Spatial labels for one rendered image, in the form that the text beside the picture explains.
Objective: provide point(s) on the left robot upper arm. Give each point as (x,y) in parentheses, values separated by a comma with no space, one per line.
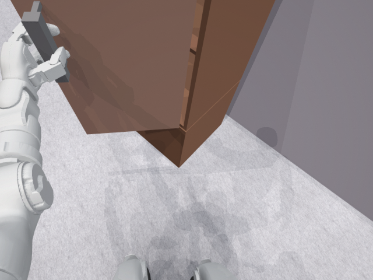
(25,193)

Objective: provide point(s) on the left robot hand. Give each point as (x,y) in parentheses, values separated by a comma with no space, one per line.
(17,62)

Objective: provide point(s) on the left robot forearm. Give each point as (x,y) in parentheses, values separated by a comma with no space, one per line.
(20,131)

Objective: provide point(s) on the cupboard door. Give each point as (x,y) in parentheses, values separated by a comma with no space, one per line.
(128,60)

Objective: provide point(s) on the robot left shin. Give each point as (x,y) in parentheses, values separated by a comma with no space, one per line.
(130,257)

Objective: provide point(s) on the handle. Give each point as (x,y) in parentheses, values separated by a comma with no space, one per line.
(40,34)

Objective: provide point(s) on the right robot thigh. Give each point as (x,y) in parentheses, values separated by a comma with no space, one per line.
(213,271)

